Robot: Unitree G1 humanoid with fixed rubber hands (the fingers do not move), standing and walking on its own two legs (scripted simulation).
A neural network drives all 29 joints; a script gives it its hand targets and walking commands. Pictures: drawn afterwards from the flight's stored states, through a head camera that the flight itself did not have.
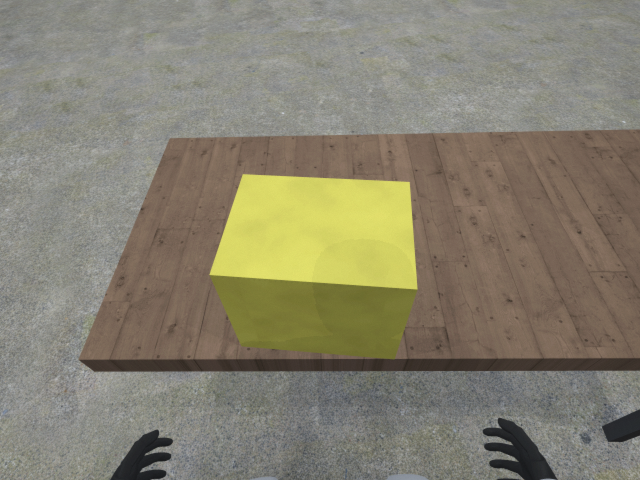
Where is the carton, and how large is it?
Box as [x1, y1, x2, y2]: [210, 174, 417, 358]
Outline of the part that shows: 243,174 210,272 210,277 241,345 394,358 417,289 409,182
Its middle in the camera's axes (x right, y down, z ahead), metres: +0.00 +0.05 +0.54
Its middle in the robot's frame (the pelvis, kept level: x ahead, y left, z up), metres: +0.36 +0.02 +0.03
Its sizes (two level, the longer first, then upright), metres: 0.224 0.164 0.191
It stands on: a table, 0.69 m high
